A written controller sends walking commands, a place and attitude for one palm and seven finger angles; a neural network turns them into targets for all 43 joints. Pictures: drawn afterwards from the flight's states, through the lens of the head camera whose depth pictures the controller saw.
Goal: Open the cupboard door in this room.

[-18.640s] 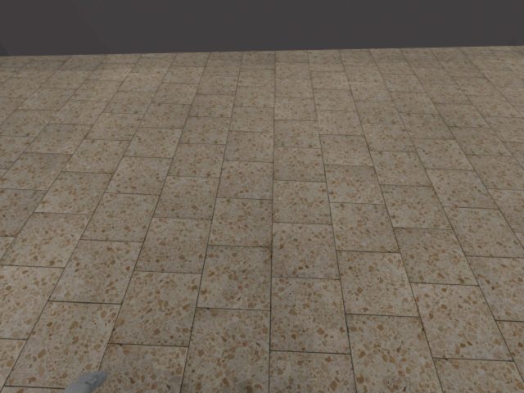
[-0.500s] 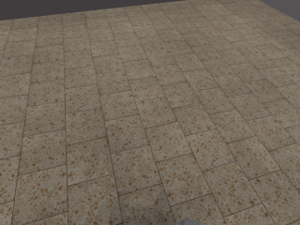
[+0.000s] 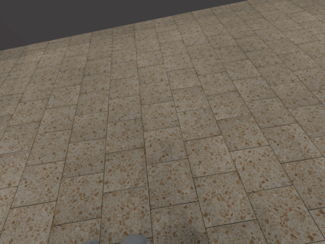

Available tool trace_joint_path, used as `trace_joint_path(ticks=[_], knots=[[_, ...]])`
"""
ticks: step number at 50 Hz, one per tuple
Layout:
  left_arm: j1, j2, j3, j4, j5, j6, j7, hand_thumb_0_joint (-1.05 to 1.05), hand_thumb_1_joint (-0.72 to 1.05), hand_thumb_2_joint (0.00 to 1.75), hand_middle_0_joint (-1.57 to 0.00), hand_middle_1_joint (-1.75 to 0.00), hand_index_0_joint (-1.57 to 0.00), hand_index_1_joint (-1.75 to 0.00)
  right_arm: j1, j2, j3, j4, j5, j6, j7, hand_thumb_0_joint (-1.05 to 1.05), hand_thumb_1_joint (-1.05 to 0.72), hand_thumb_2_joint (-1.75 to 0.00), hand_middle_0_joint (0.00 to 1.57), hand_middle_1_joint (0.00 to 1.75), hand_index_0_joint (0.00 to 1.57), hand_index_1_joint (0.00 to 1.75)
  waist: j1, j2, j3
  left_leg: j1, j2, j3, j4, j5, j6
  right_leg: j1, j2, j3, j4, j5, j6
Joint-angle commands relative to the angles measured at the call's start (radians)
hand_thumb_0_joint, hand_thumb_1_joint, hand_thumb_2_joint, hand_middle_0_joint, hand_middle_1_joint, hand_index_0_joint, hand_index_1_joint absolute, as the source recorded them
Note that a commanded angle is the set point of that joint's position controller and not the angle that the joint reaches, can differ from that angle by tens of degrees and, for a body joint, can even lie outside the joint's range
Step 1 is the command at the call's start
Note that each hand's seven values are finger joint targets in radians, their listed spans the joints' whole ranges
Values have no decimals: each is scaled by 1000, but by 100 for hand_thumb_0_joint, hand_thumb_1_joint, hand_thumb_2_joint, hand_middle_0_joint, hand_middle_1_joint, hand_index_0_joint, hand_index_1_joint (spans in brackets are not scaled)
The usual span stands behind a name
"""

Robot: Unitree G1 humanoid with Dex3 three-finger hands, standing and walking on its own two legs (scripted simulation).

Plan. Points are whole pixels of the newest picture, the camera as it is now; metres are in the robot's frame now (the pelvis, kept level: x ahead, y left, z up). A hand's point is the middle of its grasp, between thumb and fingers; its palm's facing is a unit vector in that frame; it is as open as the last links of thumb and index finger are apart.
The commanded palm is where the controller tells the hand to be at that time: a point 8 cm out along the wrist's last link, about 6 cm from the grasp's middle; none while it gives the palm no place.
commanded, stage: turn or walk to find it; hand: left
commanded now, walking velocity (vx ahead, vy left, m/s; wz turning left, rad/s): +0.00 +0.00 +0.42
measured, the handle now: out of the picture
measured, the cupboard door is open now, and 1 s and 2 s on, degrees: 0 0 0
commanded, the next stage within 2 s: stand and wait in 0.80 s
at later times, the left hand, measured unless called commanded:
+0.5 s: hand out of the picture -0.03 +0.28 -0.18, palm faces +0.27 -0.93 -0.24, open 7.4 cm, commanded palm none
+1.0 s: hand out of the picture -0.03 +0.19 -0.14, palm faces +0.41 -0.87 -0.29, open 7.4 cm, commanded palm none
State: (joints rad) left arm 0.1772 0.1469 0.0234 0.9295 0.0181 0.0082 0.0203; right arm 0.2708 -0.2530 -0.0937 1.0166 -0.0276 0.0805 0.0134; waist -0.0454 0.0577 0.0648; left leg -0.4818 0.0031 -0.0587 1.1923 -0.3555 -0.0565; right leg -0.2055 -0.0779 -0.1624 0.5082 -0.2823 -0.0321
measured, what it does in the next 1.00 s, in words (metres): steps on the spot, turning left: left foot, then right foot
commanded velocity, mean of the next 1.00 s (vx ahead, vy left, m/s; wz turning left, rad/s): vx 0.00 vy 0.00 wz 0.43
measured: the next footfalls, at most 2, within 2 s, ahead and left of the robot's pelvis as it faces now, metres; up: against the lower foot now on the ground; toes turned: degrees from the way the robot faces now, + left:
left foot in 0.28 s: -0.01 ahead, +0.16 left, +0.00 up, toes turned +12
right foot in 0.78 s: +0.05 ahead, -0.08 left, +0.00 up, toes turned +15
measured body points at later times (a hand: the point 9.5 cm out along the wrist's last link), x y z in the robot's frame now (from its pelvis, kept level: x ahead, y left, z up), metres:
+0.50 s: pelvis -0.02 +0.06 +0.00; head +0.00 +0.09 +0.45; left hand -0.04 +0.33 -0.16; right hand +0.13 -0.16 -0.13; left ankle -0.05 +0.15 -0.74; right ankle -0.01 -0.10 -0.66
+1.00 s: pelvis -0.04 -0.01 +0.00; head +0.00 -0.05 +0.45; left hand -0.06 +0.24 -0.12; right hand +0.08 -0.24 -0.17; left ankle -0.13 +0.13 -0.64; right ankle +0.01 -0.09 -0.74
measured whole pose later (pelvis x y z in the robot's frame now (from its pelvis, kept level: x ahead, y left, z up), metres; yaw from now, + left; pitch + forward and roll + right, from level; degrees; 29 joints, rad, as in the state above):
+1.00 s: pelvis -0.04 -0.01 +0.00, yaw +25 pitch -2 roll +3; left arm 0.19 0.15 0.03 0.93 0.02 0.01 0.02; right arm 0.26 -0.26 -0.10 1.01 -0.03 0.08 0.02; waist -0.04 0.06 0.07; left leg -0.47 0.00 -0.05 1.19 -0.36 -0.06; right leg -0.22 -0.08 -0.16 0.51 -0.26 -0.04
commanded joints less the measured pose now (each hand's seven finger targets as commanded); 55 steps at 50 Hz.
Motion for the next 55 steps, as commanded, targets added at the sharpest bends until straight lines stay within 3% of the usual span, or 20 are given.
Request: trace_joint_path(ticks=[1, 8, 10, 12, 13, 14, 15, 16, 17, 19, 22, 31, 34, 37, 38, 39, 40, 42, 45, 55], knots=[[40, 202, 57, -55, 3, -25, 16, 0, 90, 90, -20, -30, -20, -30, -28, -44, -4, -69, 6, -21, -1, 0, -90, -90, 20, 30, 20, 30, 52, -221, -23, -57, 39, 22, -51, -22, -23, 55, -254, 164, -210, 230, -83], [114, 252, 76, -15, 16, -14, 11, 0, 90, 90, -20, -30, -20, -30, -133, -19, 17, -104, 20, -40, -3, 0, -90, -90, 20, 30, 20, 30, 101, -258, -64, 58, 36, 104, -382, -134, -7, 117, -298, 133, -126, 405, -117], [105, 267, 81, -10, 14, -9, 10, 0, 90, 90, -20, -30, -20, -30, -104, -22, 22, -101, 22, -50, -7, 0, -90, -90, 20, 30, 20, 30, 83, -260, -96, 125, 24, 134, -508, -89, 1, 123, -297, 106, -70, 449, -102], [85, 265, 80, -7, 3, -2, 7, 0, 90, 90, -20, -30, -20, -30, -48, -43, 19, -87, 20, -60, -6, 0, -90, -90, 20, 30, 20, 30, 41, -218, -126, 296, 18, 143, -726, 113, 15, 40, -262, 45, 29, 375, -32], [82, 234, 73, -12, -6, 4, 5, 0, 90, 90, -20, -30, -20, -30, -8, -87, 9, -79, 19, -70, -4, 0, -90, -90, 20, 30, 20, 30, 16, -71, -154, 428, 83, 57, -825, 246, 37, -65, -209, -2, 166, 250, 19], [91, 164, 58, -45, -11, 10, 0, 0, 90, 90, -20, -30, -20, -30, 17, -189, -15, -84, 10, -78, -10, 0, -90, -90, 20, 30, 20, 30, 1, 228, -151, 546, 339, -271, -855, 569, 144, -335, -71, -39, 363, -222, 100], [26, 157, 43, -66, -3, 22, 5, 0, 90, 90, -20, -30, -20, -30, 56, -237, -23, -70, 11, -65, -16, 0, -90, -90, 20, 30, 20, 30, -27, 219, -135, 469, 421, -292, -854, 719, 229, -341, -47, 48, 490, -381, 101], [0, 166, 47, -56, -1, 31, 7, 0, 90, 90, -20, -30, -20, -30, 31, -208, -14, -66, 6, -65, -25, 0, -90, -90, 20, 30, 20, 30, -19, 156, -103, 413, 393, -238, -863, 671, 241, -328, -60, 100, 549, -333, 95], [-17, 164, 51, -44, -2, 35, 5, 0, 90, 90, -20, -30, -20, -30, -15, -181, -6, -74, 5, -68, -34, 0, -90, -90, 20, 30, 20, 30, -5, 208, -63, 367, 338, -220, -868, 648, 230, -339, -59, 123, 575, -279, 99], [3, 179, 57, -20, -4, 30, -7, 0, 90, 90, -20, -30, -20, -30, -93, -145, 12, -96, 5, -71, -39, 0, -90, -90, 20, 30, 20, 30, 32, 150, -28, 339, 268, -145, -853, 636, 210, -338, -48, 132, 611, -178, 104], [30, 177, 53, -5, -5, 25, -9, 0, 90, 90, -20, -30, -20, -30, -80, -142, 11, -101, 11, -80, -39, 0, -90, -90, 20, 30, 20, 30, 40, 82, -73, 405, 227, -110, -836, 699, 200, -335, -28, 127, 609, -122, 118], [-61, 152, 44, -60, -10, 23, 0, 0, 90, 90, -20, -30, -20, -30, -26, -140, -5, -98, 2, -71, -34, 0, -90, -90, 20, 30, 20, 30, 11, 87, -73, 391, 236, -232, -827, 634, 236, -275, 1, 142, 395, -173, 123], [-38, 145, 43, -62, -15, 15, 1, 0, 90, 90, -20, -30, -20, -30, -49, -141, -10, -107, 0, -65, -32, 0, -90, -90, 20, 30, 20, 30, 22, 110, -93, 336, 210, -261, -793, 644, 225, -156, 34, 126, 220, -164, 109], [55, 163, 49, -38, -16, -2, 4, 0, 90, 90, -20, -30, -20, -30, -67, -124, -12, -113, 9, -63, -28, 0, -90, -90, 20, 30, 20, 30, 72, 52, -128, 212, 144, -249, -712, 494, 161, 71, 35, 111, -76, 84, 97], [91, 215, 58, -32, -8, -13, 9, 0, 90, 90, -20, -30, -20, -30, -59, -84, -9, -113, 18, -65, -22, 0, -90, -90, 20, 30, 20, 30, 87, -60, -149, 81, 81, -194, -628, 297, 105, 222, -70, 205, -163, 148, 73], [115, 297, 76, -30, 7, -21, 17, 0, 90, 90, -20, -30, -20, -30, -56, -20, 3, -138, 21, -67, -17, 0, -90, -90, 20, 30, 20, 30, 97, -331, -147, -90, -62, -21, -418, -97, 34, 299, -324, 445, -190, 266, -30], [119, 313, 75, -44, 2, -15, 16, 0, 90, 90, -20, -30, -20, -30, -90, -63, -8, -151, 15, -54, -22, 0, -90, -90, 20, 30, 20, 30, 112, -300, -116, -68, -54, -22, -218, -262, 30, 138, -427, 489, -211, 330, -128], [-5, 249, 73, -72, -2, -13, 19, 0, 90, 90, -20, -30, -20, -30, -59, -68, -18, -109, 7, -29, -14, 0, -90, -90, 20, 30, 20, 30, 58, -243, -22, -47, -12, -57, -23, -154, 34, -45, -333, 406, -270, 54, -129], [-61, 193, 53, -91, -2, -18, 15, 0, 90, 90, -20, -30, -20, -30, 12, -46, -15, -65, 2, -20, 1, 0, -90, -90, 20, 30, 20, 30, 12, -189, 3, -41, 8, -11, 47, -14, 12, -59, -228, 220, -243, 81, -63], [85, 240, 71, -41, 10, -15, 15, 0, 90, 90, -20, -30, -20, -30, -95, -38, 1, -91, 10, -22, 3, 0, -90, -90, 20, 30, 20, 30, 83, -234, -29, -10, 44, 66, -213, -89, -21, 76, -286, 154, -209, 178, -100]])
